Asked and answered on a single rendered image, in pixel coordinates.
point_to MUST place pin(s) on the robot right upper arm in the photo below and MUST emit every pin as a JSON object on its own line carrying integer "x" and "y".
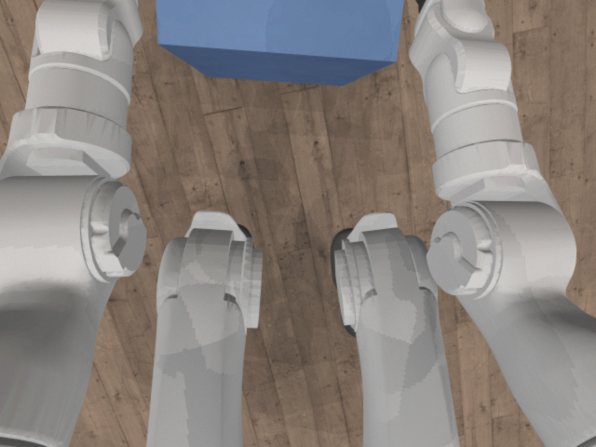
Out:
{"x": 509, "y": 263}

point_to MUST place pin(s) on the robot left thigh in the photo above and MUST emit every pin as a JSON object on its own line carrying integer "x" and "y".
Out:
{"x": 200, "y": 343}

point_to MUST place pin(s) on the left robot forearm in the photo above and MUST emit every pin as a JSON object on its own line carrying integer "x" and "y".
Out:
{"x": 76, "y": 111}

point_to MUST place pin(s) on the robot left upper arm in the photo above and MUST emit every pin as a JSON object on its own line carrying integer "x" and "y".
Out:
{"x": 64, "y": 242}

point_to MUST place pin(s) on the right robot forearm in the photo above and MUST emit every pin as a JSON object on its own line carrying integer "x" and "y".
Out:
{"x": 472, "y": 109}

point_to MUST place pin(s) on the carton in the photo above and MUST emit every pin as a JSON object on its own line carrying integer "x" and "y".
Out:
{"x": 324, "y": 42}

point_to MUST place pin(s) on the robot left foot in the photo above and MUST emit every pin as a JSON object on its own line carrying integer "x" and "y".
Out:
{"x": 245, "y": 231}

